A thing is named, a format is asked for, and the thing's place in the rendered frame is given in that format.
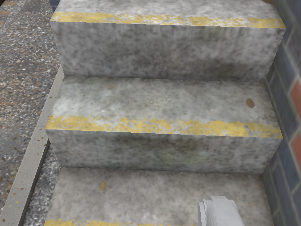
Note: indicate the robot right thigh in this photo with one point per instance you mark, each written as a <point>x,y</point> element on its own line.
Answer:
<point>218,211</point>

